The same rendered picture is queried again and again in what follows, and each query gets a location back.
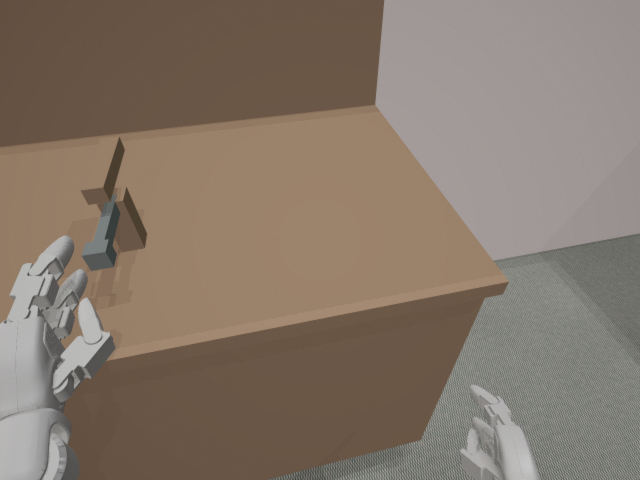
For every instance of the left robot forearm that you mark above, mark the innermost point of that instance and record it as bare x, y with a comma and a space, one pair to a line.
34, 446

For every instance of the robot left hand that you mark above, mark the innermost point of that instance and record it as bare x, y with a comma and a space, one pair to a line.
30, 338

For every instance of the counter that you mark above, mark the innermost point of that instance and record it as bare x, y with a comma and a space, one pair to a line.
291, 288

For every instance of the tap lever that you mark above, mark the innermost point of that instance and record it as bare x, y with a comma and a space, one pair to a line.
100, 253

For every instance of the robot right hand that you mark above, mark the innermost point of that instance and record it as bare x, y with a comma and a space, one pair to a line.
509, 454

